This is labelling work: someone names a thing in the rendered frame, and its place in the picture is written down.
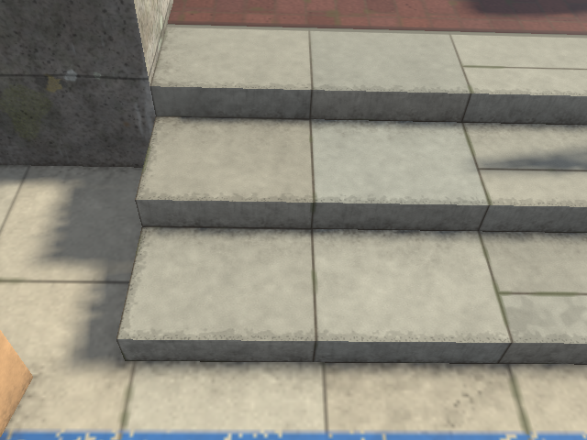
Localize stairs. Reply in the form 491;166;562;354
116;86;587;365

